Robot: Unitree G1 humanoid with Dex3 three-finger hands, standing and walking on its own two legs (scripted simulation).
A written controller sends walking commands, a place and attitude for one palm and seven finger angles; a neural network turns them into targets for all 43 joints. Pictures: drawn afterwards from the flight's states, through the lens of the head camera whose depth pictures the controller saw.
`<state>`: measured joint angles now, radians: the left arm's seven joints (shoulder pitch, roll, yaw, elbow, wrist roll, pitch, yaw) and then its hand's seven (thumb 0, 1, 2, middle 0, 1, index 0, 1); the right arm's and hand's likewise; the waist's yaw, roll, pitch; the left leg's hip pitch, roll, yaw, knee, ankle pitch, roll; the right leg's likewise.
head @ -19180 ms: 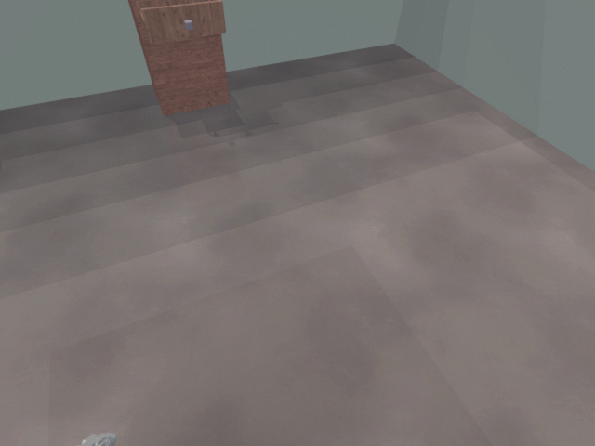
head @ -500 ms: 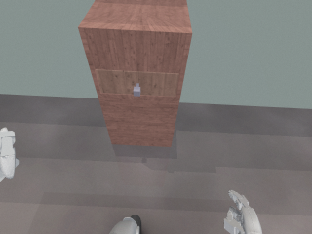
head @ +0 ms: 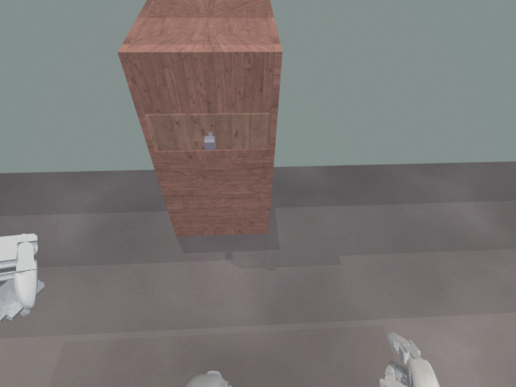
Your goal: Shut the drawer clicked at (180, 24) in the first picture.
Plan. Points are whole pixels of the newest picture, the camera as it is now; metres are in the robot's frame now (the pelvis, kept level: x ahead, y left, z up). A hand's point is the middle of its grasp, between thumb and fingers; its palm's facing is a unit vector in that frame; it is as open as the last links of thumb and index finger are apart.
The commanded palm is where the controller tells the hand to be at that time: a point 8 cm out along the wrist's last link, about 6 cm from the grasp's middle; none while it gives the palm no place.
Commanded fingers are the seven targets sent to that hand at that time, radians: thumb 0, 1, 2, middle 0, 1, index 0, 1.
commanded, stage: stop stepping back and stand still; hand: left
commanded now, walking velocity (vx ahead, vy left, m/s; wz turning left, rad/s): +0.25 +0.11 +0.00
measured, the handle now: (210, 139) +0.85 +0.21 -0.17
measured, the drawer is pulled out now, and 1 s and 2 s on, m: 0.00 0.00 0.00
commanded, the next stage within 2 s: let the arm hang, fingers relaxed in 0.46 s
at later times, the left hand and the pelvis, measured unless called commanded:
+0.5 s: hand (21, 313) +0.16 +0.25 +0.17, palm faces +0.44 -0.79 -0.43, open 3.2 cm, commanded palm +0.10 +0.29 +0.18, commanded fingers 0.00 0.90 0.90 -1.40 -1.60 -1.40 -1.60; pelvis -0.02 +0.00 -0.01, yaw +3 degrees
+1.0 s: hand out of the picture -0.03 +0.21 -0.17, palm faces +0.11 -0.96 -0.24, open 3.9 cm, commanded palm none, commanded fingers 0.00 0.90 0.90 -0.48 -0.60 -0.48 -0.60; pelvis -0.02 +0.01 +0.00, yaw +5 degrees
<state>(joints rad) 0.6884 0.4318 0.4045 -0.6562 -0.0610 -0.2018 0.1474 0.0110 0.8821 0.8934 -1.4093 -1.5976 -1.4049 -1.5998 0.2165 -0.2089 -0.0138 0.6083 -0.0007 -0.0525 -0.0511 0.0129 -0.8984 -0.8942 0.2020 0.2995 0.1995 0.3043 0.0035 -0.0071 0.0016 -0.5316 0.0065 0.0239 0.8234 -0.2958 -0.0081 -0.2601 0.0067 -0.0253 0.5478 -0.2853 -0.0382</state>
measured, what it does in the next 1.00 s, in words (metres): steps on the spot: left foot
